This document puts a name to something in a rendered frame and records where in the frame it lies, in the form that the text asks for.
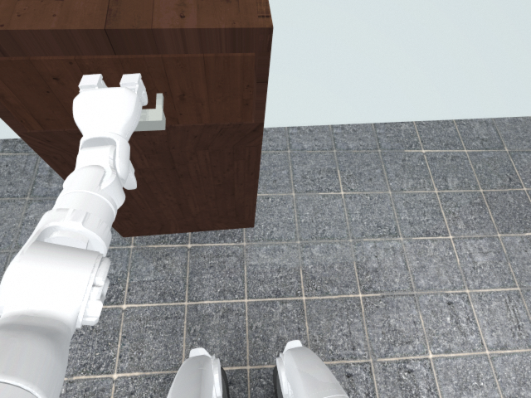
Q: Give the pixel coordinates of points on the robot right shin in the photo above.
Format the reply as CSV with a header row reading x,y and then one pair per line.
x,y
289,345

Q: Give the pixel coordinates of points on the robot left hand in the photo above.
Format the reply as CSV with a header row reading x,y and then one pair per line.
x,y
114,109

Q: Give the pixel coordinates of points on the cabinet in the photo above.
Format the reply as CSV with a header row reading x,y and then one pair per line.
x,y
190,177

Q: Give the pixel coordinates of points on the left robot forearm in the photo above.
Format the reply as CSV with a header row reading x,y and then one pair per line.
x,y
87,206

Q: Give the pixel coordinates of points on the left robot thigh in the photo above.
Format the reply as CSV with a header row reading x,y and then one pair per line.
x,y
198,377

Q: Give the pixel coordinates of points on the robot left upper arm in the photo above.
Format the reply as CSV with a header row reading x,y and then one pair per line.
x,y
55,290

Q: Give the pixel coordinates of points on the handle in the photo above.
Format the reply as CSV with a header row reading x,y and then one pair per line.
x,y
153,119

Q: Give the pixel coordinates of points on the drawer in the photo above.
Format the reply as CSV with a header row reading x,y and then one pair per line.
x,y
197,88

